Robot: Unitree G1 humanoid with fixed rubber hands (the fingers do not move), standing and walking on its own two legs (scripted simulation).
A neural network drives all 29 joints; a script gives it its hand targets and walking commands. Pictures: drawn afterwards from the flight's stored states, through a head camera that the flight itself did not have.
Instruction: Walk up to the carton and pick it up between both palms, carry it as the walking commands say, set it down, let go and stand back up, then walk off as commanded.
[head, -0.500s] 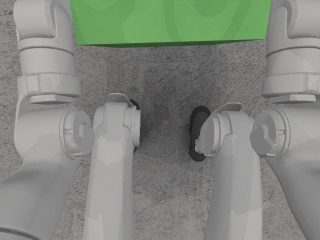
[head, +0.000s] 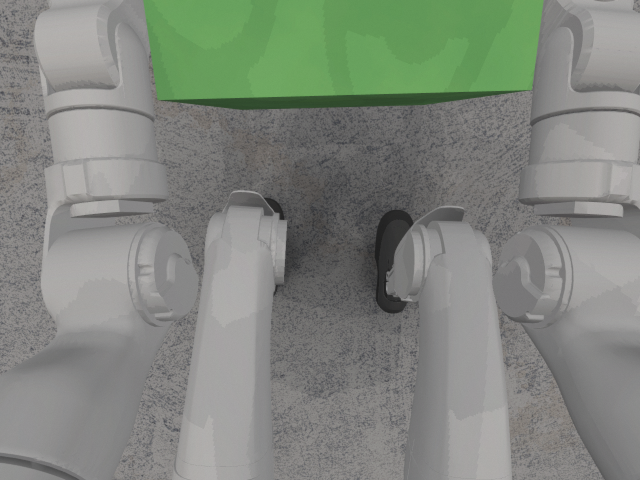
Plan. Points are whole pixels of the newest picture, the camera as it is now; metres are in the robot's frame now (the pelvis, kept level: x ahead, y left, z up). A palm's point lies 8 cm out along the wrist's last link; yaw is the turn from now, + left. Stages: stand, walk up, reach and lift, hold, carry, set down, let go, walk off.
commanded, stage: reach and lift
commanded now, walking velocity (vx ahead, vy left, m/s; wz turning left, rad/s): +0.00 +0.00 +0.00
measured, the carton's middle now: out of the picture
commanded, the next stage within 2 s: none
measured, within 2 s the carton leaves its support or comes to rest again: neither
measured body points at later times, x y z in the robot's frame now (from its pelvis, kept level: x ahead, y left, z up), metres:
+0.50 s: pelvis +0.00 +0.00 +0.06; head +0.32 +0.02 +0.36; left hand +0.53 +0.21 -0.03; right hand +0.55 -0.13 -0.03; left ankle +0.16 +0.14 -0.46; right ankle +0.16 -0.12 -0.46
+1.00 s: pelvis +0.00 -0.01 +0.12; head +0.30 +0.02 +0.45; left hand +0.50 +0.21 +0.04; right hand +0.53 -0.13 +0.04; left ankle +0.16 +0.14 -0.46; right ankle +0.16 -0.12 -0.46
